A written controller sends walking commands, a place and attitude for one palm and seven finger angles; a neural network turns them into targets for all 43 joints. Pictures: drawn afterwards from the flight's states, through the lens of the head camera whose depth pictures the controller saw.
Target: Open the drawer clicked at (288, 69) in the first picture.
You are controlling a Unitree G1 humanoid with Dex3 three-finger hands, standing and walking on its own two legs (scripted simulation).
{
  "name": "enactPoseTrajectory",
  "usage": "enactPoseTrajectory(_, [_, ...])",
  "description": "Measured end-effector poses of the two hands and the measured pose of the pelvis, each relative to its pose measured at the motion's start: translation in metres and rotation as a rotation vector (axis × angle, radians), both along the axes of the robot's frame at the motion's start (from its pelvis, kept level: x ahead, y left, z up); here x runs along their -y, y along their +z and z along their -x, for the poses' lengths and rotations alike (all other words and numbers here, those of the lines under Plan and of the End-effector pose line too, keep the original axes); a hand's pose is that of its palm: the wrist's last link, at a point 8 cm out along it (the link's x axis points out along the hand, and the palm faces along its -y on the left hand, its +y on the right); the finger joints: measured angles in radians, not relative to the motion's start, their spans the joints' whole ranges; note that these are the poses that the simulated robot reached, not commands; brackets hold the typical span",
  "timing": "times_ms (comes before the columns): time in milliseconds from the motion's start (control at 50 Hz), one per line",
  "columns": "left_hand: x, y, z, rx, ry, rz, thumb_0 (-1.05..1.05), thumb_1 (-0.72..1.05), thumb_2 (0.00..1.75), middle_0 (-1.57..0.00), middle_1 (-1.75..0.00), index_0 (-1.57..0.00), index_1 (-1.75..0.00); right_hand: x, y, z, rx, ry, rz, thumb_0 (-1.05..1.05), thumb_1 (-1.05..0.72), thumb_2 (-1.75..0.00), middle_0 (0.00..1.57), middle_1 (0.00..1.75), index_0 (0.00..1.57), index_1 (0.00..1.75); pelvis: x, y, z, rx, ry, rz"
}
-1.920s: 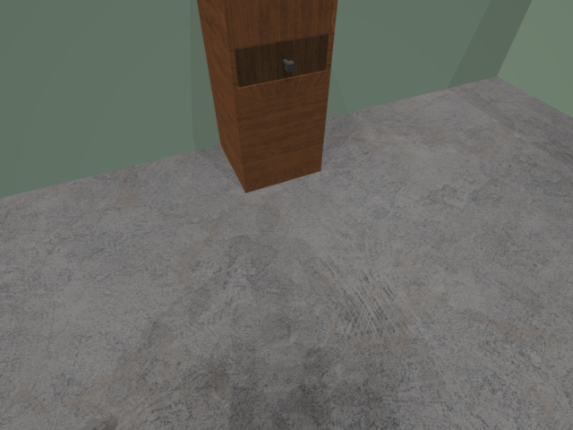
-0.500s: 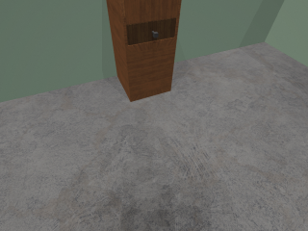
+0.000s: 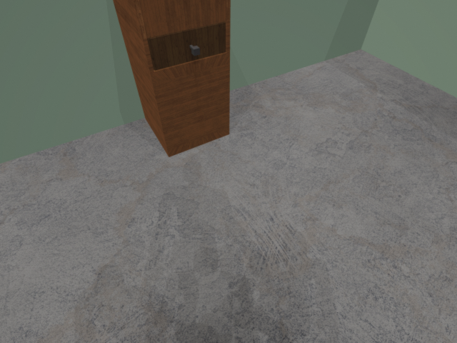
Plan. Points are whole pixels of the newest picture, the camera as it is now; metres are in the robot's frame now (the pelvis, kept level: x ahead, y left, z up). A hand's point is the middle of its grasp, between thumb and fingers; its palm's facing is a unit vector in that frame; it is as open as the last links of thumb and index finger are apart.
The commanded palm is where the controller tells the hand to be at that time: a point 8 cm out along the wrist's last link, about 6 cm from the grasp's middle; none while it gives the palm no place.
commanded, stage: walk to a spot facing it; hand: left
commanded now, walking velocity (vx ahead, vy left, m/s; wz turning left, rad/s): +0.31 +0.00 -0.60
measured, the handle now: (194, 49) +1.33 +0.30 -0.11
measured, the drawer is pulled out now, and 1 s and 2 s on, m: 0.00 0.00 0.00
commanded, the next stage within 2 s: none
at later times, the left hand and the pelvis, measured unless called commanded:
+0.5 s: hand (128, 273) +0.28 +0.27 -0.16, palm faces -0.23 -0.95 -0.21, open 7.3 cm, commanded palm none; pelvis +0.16 +0.07 +0.01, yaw -19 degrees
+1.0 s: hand (241, 196) +0.52 +0.02 -0.16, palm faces -0.54 -0.83 -0.16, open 7.2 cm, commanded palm none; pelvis +0.34 -0.06 +0.00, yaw -32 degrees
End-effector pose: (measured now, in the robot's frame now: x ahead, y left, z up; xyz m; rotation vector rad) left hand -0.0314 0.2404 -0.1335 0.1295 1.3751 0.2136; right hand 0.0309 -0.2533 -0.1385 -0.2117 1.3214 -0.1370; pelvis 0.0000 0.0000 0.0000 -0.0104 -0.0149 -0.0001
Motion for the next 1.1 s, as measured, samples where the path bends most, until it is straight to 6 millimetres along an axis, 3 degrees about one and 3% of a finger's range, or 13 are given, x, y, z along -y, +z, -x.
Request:
enactPoseTrajectory(100, [0.013, 0.009, 0.004, -0.108, -0.017, 0.055, 0.00, 0.91, 0.90, -0.20, -0.30, -0.21, -0.30, -0.013, 0.018, -0.045, 0.085, -0.035, -0.012, 0.01, -0.91, -0.90, 0.20, 0.30, 0.20, 0.30, -0.008, 0.012, -0.025, -0.016, -0.052, -0.008])
enactPoseTrajectory(180, [0.003, 0.009, -0.010, -0.168, -0.039, 0.076, 0.01, 0.91, 0.90, -0.20, -0.30, -0.21, -0.30, -0.030, 0.029, -0.096, 0.184, -0.054, -0.018, 0.01, -0.91, -0.90, 0.19, 0.30, 0.20, 0.30, -0.022, 0.014, -0.048, -0.027, -0.099, -0.006])
enactPoseTrajectory(260, [-0.025, -0.002, -0.048, -0.180, -0.065, 0.075, 0.01, 0.91, 0.90, -0.21, -0.30, -0.21, -0.30, -0.051, 0.036, -0.148, 0.277, -0.061, -0.006, 0.01, -0.91, -0.90, 0.19, 0.30, 0.20, 0.30, -0.041, 0.008, -0.080, -0.029, -0.141, 0.001])
enactPoseTrajectory(320, [-0.053, -0.020, -0.094, -0.162, -0.107, 0.062, 0.01, 0.91, 0.90, -0.20, -0.30, -0.21, -0.30, -0.062, 0.033, -0.172, 0.349, -0.087, 0.033, 0.01, -0.91, -0.90, 0.20, 0.30, 0.20, 0.30, -0.057, -0.006, -0.104, -0.021, -0.192, 0.011])
enactPoseTrajectory(380, [-0.074, -0.021, -0.162, -0.094, -0.189, 0.038, 0.01, 0.91, 0.90, -0.20, -0.30, -0.21, -0.30, -0.070, 0.037, -0.165, 0.338, -0.153, 0.046, 0.01, -0.91, -0.90, 0.20, 0.30, 0.21, 0.30, -0.064, -0.001, -0.123, -0.003, -0.249, 0.007])
enactPoseTrajectory(440, [-0.081, -0.009, -0.241, 0.023, -0.267, 0.023, 0.01, 0.91, 0.90, -0.20, -0.30, -0.20, -0.30, -0.079, 0.038, -0.141, 0.263, -0.236, 0.048, 0.00, -0.91, -0.90, 0.20, 0.30, 0.21, 0.30, -0.068, 0.008, -0.143, -0.002, -0.289, 0.008])
enactPoseTrajectory(560, [-0.058, 0.017, -0.379, 0.208, -0.414, 0.015, 0.01, 0.92, 0.90, -0.19, -0.29, -0.20, -0.30, -0.090, 0.035, -0.082, 0.079, -0.424, 0.060, 0.00, -0.93, -0.90, 0.20, 0.30, 0.20, 0.30, -0.069, 0.017, -0.185, -0.014, -0.362, -0.006])
enactPoseTrajectory(700, [0.022, 0.022, -0.488, 0.267, -0.591, 0.072, 0.01, 0.92, 0.90, -0.19, -0.29, -0.20, -0.30, -0.122, 0.031, -0.029, -0.156, -0.597, -0.004, 0.00, -0.92, -0.90, 0.19, 0.30, 0.20, 0.30, -0.048, 0.015, -0.235, -0.012, -0.438, -0.014])
enactPoseTrajectory(840, [0.140, 0.007, -0.567, 0.295, -0.750, 0.152, 0.01, 0.91, 0.90, -0.19, -0.30, -0.20, -0.30, -0.146, 0.021, -0.023, -0.352, -0.739, -0.137, 0.01, -0.91, -0.90, 0.19, 0.30, 0.20, 0.30, 0.003, -0.003, -0.288, -0.019, -0.501, -0.015])
enactPoseTrajectory(880, [0.166, -0.001, -0.580, 0.326, -0.760, 0.163, 0.01, 0.91, 0.90, -0.20, -0.30, -0.20, -0.30, -0.140, 0.013, -0.033, -0.380, -0.765, -0.176, 0.01, -0.91, -0.90, 0.19, 0.30, 0.20, 0.30, 0.023, -0.012, -0.302, -0.013, -0.514, -0.026])
enactPoseTrajectory(940, [0.179, -0.004, -0.581, 0.298, -0.744, 0.158, 0.00, 0.91, 0.90, -0.20, -0.30, -0.20, -0.30, -0.110, 0.004, -0.070, -0.326, -0.778, -0.175, 0.01, -0.91, -0.90, 0.20, 0.30, 0.20, 0.30, 0.042, -0.010, -0.318, 0.003, -0.535, -0.018])
enactPoseTrajectory(1000, [0.173, 0.001, -0.575, 0.239, -0.696, 0.122, -0.01, 0.92, 0.90, -0.20, -0.30, -0.21, -0.30, -0.064, 0.001, -0.127, -0.185, -0.754, -0.135, 0.01, -0.91, -0.90, 0.20, 0.30, 0.20, 0.30, 0.057, 0.000, -0.336, 0.002, -0.553, -0.011])
enactPoseTrajectory(1100, [0.150, 0.017, -0.592, 0.216, -0.660, 0.024, -0.04, 0.96, 0.90, -0.20, -0.30, -0.21, -0.30, 0.010, 0.003, -0.223, 0.036, -0.685, -0.060, 0.01, -0.92, -0.90, 0.20, 0.30, 0.20, 0.30, 0.075, 0.010, -0.367, -0.008, -0.567, -0.008])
